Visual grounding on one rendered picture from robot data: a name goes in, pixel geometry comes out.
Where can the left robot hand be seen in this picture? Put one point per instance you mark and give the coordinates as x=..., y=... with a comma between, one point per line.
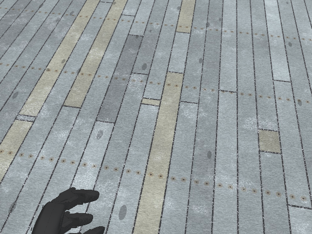
x=54, y=219

